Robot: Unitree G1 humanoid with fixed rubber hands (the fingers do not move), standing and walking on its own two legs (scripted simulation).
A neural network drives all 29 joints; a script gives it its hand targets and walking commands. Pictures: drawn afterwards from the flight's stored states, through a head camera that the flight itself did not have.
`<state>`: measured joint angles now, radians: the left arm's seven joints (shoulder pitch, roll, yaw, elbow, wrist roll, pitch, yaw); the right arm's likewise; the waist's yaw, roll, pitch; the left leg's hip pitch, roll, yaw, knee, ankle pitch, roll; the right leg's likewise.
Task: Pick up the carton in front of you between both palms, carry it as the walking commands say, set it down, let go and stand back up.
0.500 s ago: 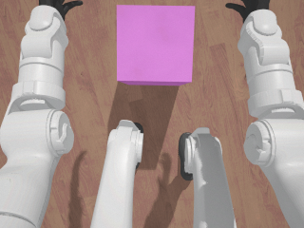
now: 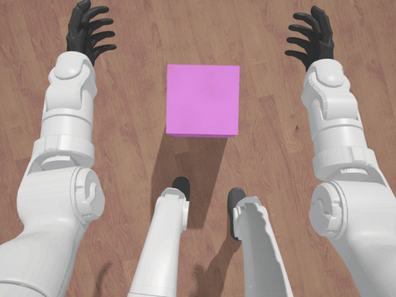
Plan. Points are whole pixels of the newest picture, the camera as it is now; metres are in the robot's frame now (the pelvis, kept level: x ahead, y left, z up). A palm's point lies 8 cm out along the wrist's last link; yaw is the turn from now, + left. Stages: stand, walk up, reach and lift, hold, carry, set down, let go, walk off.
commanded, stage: let go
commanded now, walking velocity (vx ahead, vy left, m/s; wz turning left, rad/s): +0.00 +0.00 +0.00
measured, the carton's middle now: (202, 106) +0.49 +0.05 -0.51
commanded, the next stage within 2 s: stand in 1.26 s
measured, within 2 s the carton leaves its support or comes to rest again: neither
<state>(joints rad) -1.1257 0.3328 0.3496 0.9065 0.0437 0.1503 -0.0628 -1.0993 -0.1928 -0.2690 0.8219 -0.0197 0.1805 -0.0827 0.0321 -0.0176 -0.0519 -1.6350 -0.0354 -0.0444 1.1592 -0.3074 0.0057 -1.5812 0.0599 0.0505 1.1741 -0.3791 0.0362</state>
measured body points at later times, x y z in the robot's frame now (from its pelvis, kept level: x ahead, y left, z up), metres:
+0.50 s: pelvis +0.06 +0.00 +0.10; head +0.24 +0.01 +0.52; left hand +0.36 +0.25 +0.00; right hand +0.38 -0.20 +0.00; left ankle +0.09 +0.11 -0.60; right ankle +0.06 -0.13 -0.60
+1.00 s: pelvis +0.08 -0.02 +0.14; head +0.11 -0.01 +0.59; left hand +0.25 +0.22 +0.06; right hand +0.27 -0.25 +0.07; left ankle +0.09 +0.11 -0.60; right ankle +0.06 -0.13 -0.60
